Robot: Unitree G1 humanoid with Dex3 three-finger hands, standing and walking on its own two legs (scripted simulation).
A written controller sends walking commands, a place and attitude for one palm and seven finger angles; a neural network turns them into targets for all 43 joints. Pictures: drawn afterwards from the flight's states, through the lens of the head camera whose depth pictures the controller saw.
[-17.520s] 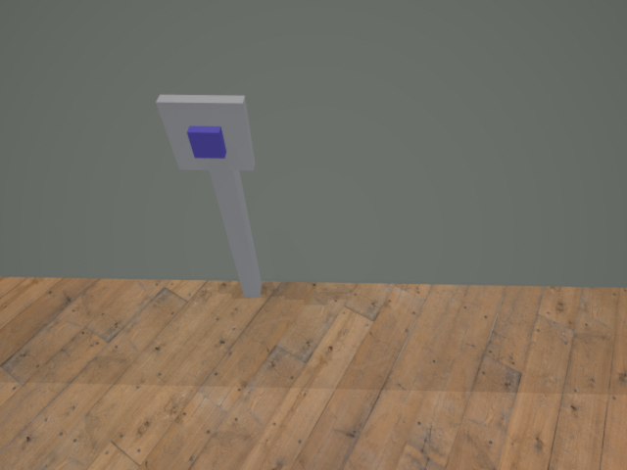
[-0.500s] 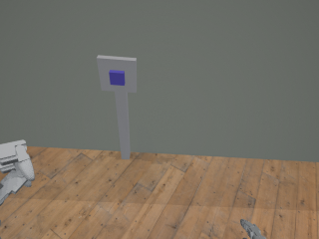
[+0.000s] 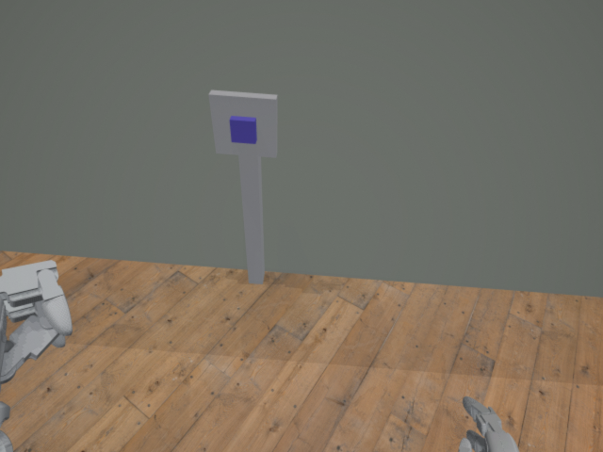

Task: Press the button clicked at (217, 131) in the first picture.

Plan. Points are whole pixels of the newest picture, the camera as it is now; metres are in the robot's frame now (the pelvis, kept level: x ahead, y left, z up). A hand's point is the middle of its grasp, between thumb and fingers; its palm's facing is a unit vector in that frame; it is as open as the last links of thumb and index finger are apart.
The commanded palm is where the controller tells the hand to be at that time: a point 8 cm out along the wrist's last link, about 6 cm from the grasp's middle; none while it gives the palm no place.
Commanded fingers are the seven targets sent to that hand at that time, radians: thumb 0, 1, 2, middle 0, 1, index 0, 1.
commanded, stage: stop stepping back and stand still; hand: left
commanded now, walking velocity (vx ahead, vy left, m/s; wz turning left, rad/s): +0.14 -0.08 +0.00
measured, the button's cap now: (243, 129) +0.93 +0.19 -0.02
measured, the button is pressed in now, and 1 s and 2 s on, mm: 0 0 0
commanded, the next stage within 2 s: let the arm hang, fingers relaxed in 0.40 s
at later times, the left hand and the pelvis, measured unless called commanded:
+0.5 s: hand (28, 358) +0.16 +0.25 +0.17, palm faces +0.43 -0.76 -0.48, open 3.1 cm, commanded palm none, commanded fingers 0.00 0.90 0.90 -1.26 -1.46 -1.26 -1.46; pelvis -0.02 +0.00 +0.00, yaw +3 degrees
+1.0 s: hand out of the picture -0.06 +0.20 -0.16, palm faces +0.07 -0.96 -0.26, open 4.7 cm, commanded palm none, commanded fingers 0.00 0.90 0.90 -0.35 -0.46 -0.35 -0.46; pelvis -0.02 +0.00 +0.01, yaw +4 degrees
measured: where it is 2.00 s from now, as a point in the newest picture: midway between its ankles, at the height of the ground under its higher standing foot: outside the picture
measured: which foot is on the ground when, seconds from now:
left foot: down 0.00-1.00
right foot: up 0.00-0.10, down 0.12-1.00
